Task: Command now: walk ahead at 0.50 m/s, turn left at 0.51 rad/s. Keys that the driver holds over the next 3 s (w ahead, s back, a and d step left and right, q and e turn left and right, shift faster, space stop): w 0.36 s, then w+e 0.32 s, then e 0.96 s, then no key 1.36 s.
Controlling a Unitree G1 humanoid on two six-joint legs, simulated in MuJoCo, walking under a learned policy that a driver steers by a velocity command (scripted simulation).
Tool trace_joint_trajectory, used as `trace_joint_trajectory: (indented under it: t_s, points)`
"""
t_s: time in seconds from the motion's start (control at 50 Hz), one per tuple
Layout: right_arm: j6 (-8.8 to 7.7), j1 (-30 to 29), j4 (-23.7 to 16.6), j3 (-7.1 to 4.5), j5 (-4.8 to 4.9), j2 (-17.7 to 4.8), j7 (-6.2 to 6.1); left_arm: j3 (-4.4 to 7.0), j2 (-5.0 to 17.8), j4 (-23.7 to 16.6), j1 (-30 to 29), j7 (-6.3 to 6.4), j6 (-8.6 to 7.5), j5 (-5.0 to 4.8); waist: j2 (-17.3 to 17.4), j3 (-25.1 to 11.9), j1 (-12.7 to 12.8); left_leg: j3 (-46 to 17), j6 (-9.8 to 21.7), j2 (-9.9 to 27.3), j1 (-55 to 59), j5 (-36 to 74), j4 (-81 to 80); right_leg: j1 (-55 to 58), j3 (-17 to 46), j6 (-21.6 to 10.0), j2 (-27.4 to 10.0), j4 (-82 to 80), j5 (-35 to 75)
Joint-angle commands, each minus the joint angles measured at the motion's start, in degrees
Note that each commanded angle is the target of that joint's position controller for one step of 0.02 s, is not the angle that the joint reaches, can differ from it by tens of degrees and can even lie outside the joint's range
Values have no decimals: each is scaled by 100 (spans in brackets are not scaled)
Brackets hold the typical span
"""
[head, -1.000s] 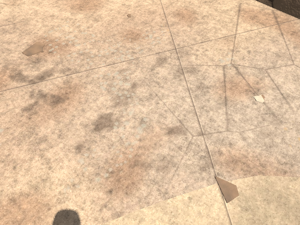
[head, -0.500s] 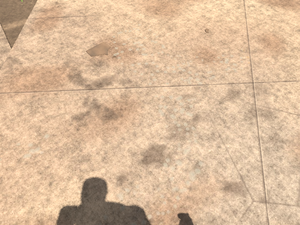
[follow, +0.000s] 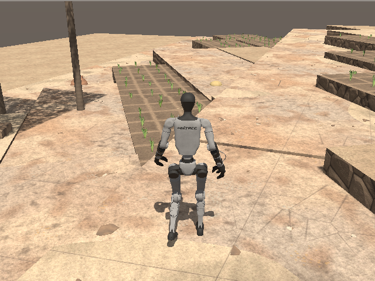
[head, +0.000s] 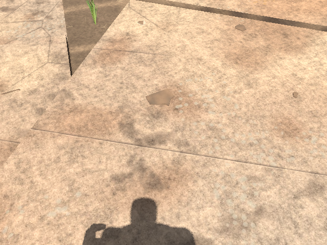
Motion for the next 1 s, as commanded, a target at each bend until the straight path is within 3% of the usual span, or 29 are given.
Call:
trace_joint_trajectory:
  t_s: [0.02, 0.06, 0.1, 0.16, 0.22, 0.3, 0.34, 0.36, 0.38, 0.4, 0.42, 0.44, 0.46, 0.5, 0.52, 0.56, 0.6, 0.68, 0.76, 0.82, 0.86, 0.88, 0.9, 0.92, 0.94, 0.96, 0.98, 1.0]
  points:
    - [-77, -420, -656, -159, -84, -641, 19, 143, 551, -63, 678, 25, 67, 45, -601, -146, 401, -69, -33, 791, -2245, 610, 611, 1932, 2271, -974, -1816, -1607, -665]
    - [-43, -249, -628, -102, -19, -358, 60, 140, 538, 43, 651, -5, 27, 50, -763, -55, 231, 37, -15, 880, -1820, 753, 234, 1417, 1673, -1011, -1576, -1893, -163]
    - [-34, -401, -708, -54, -51, -242, 60, 190, 695, 154, 743, -23, -29, 2, -685, -7, 203, 96, -58, 903, -1899, 985, -279, 1390, 1318, -1163, -1594, -2072, 431]
    - [-99, -815, -826, 25, -124, -166, 104, 233, 878, 256, 823, -10, -11, -61, -540, -26, 264, 289, -109, 987, -1912, 1773, -1318, 1568, 827, -1182, -1548, -2163, 1077]
    - [-185, -1395, -936, 95, -94, -76, 192, 239, 1001, 348, 1012, 10, 74, -127, -569, 85, 485, 626, -120, 874, -1514, 2496, -2396, 1545, 360, -1003, -1353, -2135, 1167]
    - [-215, -1960, -1160, 83, -28, -183, 279, 252, 1165, 555, 1453, 4, 202, -202, -683, 230, 651, 783, -14, 707, -1362, 2302, -3106, 2046, 420, -899, -1617, -1944, 1119]
    - [-229, -1890, -1191, 34, -41, -315, 304, 268, 1253, 621, 1459, 21, 274, -233, -776, 193, 488, 868, 153, 584, -1045, 1974, -3399, 2287, 425, -800, -1747, -1640, 1612]
    - [-235, -1506, -1092, -38, -74, -428, 296, 265, 1290, 626, 1360, 36, 305, -249, -769, -14, 196, 1010, 271, 423, -394, 2048, -3663, 2268, 269, -693, -1661, -1171, 2390]
    - [-230, -769, -848, -180, -117, -667, 257, 209, 1159, 654, 1430, 42, 320, -247, -633, -475, -154, 1078, 422, 284, 813, 2163, -3831, 1986, 67, -554, -1389, -232, 3048]
    - [-210, 228, -671, -325, -186, -1049, 179, 76, 878, 540, 1379, 44, 292, -134, -247, -1220, -608, 228, 732, 1081, 2475, 2294, -3643, 938, -138, -312, -1106, 1303, 2084]
    - [-177, 598, -633, -422, -269, -1633, 135, -141, 209, 343, 1850, 20, 187, -56, 1273, -1889, -375, -2400, 1565, 2643, 4211, 1561, -4136, -1310, -198, 72, -155, 3476, -1446]
    - [-193, 721, -620, -308, -235, -1170, 147, -30, 681, 442, 1687, 8, 94, -190, 975, -2118, -569, -3183, 1654, 2783, 4098, 1146, -4585, -1898, 706, 34, -191, 4361, -2370]
    - [-222, 415, -598, -206, -211, -914, 159, 70, 972, 302, 1318, -9, 70, -325, 745, -1298, -504, -2254, 1416, 2591, 3502, 1404, -4623, -2283, 755, -21, -444, 4554, -1990]
    - [-268, -270, -588, -95, -196, -534, 197, 87, 881, 256, 959, 18, 136, -213, 388, -546, -152, -1009, 1133, 2086, 2195, 1957, -4955, -1975, 609, 8, -835, 3999, -1170]
    - [-318, -494, -583, -59, -215, -388, 209, 118, 836, 303, 1061, 26, 230, -191, 471, -383, 41, -615, 1041, 1925, 1734, 2131, -5191, -1630, 668, 32, -962, 3807, -900]
    - [-430, -647, -482, -93, -237, -386, 212, 87, 569, 350, 1222, 33, 396, -210, 392, -234, 233, -172, 1066, 1895, 1256, 2429, -5550, -1320, 674, 112, -968, 3677, -593]
    - [-489, -655, -364, -137, -271, -462, 170, 91, 478, 276, 1066, 49, 477, -193, 238, -44, 283, 263, 1055, 1894, 1170, 2739, -5732, -1531, 774, 177, -951, 3422, -206]
    - [-474, -545, -164, -186, -274, -572, 70, 76, 374, 98, 544, -27, 469, -151, 148, 162, 172, 1067, 874, 1756, 1394, 2948, -5822, -1760, 732, 197, -867, 2242, 940]
    - [-343, -473, -43, -238, -213, -773, -57, 0, 210, -271, -234, -185, 429, -33, 91, 373, -66, 1761, 684, 1705, 1423, 4346, -5399, -1260, 81, 123, -657, 1015, 1449]
    - [-188, -444, 14, -302, -83, -948, -117, 79, 393, -493, -258, -297, 460, -51, 290, 166, 0, 1820, 547, 1876, 1979, 5134, -4770, -1082, -123, -64, -472, 693, 827]
    - [-81, -620, -45, -352, 5, -1073, -177, 212, 653, -461, 279, -328, 473, -41, 412, -186, 317, 1847, 385, 1852, 2139, 6149, -3817, -427, -371, -273, -134, 520, 282]
    - [-35, -721, -81, -337, 36, -1033, -187, 346, 891, -315, 934, -298, 459, -47, 259, -519, 671, 1955, 203, 1636, 1996, 6049, -2848, 413, -435, -441, 100, 41, 641]
    - [-65, -490, -95, -281, -43, -894, -171, 506, 1321, -235, 1418, -169, 464, -22, -290, -877, 867, 2033, -175, 1255, 1199, 4682, -1429, 1616, 105, -683, -113, -274, 2414]
    - [-124, 120, -277, -55, -435, -130, -98, 578, 1912, -311, 1326, -35, 510, 22, -1844, -1416, 211, 1828, -586, 409, -934, -1015, 664, 3457, 2103, -1531, -1576, 458, 5492]
    - [-214, 332, -286, -5, -299, -381, -10, 510, 1835, -597, 1338, -86, 473, 71, -1412, -2777, 392, 439, -658, -51, -1591, -1723, 1869, 4143, 4072, -2524, -2411, -134, 4668]
    - [-225, -313, -353, -97, -76, -747, 24, 448, 1507, -705, 1161, -117, 477, 39, -669, -2459, 648, 77, -529, 219, -1852, -1146, 1901, 3766, 3489, -2270, -2111, -483, 3796]
    - [-192, -683, -477, -83, -63, -724, -19, 383, 1243, -709, 816, -99, 482, -76, -407, -1727, 518, 176, -463, 399, -2089, -582, 1478, 3067, 2951, -1957, -1824, -629, 2889]
    - [-119, -795, -412, -92, -164, -713, -103, 317, 1022, -747, 524, -58, 519, -148, -141, -1177, 357, 194, -486, 595, -1998, -242, 1070, 2254, 2611, -1718, -1591, -800, 2342]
